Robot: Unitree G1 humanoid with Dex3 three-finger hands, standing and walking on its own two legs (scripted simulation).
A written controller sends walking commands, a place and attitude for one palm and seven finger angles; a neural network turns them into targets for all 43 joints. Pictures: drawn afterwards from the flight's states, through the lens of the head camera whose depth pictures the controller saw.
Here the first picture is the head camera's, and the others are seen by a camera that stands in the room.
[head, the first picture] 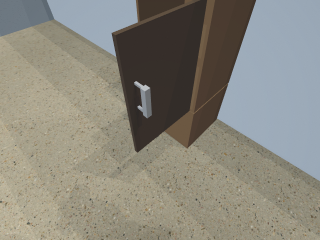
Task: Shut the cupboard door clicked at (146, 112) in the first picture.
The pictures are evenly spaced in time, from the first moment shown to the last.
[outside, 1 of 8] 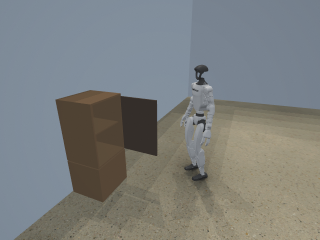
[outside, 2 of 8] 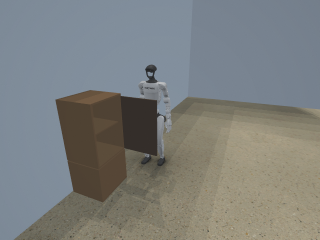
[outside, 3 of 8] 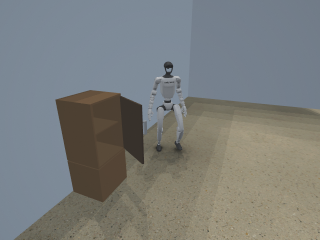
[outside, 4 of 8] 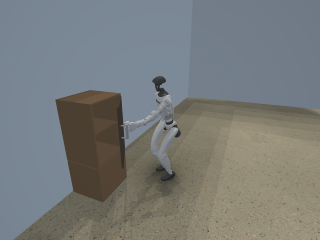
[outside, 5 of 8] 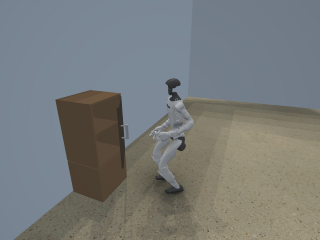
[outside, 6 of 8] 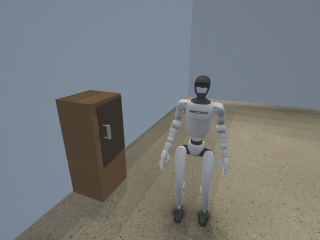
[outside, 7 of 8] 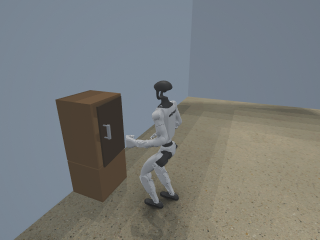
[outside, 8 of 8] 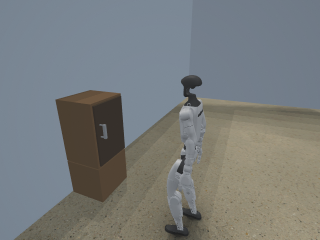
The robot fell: no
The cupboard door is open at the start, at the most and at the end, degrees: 89 89 0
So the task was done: yes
